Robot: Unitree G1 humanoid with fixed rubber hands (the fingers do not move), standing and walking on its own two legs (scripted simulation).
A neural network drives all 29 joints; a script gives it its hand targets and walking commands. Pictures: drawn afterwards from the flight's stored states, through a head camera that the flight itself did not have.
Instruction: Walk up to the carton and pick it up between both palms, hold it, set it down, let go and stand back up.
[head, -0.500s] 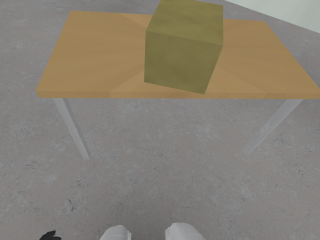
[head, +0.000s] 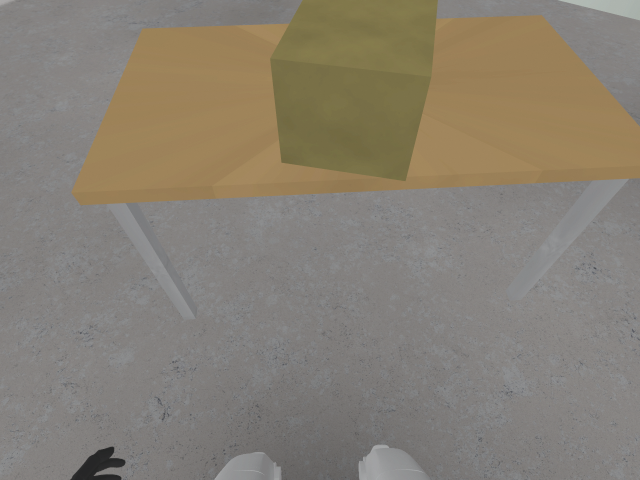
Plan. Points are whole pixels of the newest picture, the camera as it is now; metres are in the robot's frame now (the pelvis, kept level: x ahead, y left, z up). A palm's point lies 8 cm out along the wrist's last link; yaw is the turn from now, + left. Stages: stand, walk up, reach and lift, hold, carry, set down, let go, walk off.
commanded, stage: walk up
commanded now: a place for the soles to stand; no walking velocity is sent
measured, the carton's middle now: (358, 78) +0.82 -0.06 +0.03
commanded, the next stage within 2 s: none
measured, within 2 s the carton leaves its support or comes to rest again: neither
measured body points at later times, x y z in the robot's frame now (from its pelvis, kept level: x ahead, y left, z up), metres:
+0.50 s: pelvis +0.04 -0.03 +0.00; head +0.05 -0.03 +0.45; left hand +0.14 +0.28 -0.11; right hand +0.06 -0.34 -0.12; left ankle +0.02 +0.13 -0.70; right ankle +0.09 -0.15 -0.70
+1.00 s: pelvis +0.19 -0.02 +0.01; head +0.20 +0.00 +0.46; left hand +0.24 +0.28 -0.13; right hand +0.25 -0.34 -0.09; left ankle +0.27 +0.06 -0.70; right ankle +0.13 -0.16 -0.65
